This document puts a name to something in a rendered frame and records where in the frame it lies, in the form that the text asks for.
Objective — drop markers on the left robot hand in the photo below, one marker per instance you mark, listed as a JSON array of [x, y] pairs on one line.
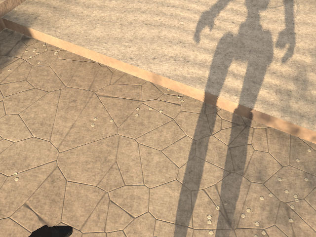
[[53, 231]]

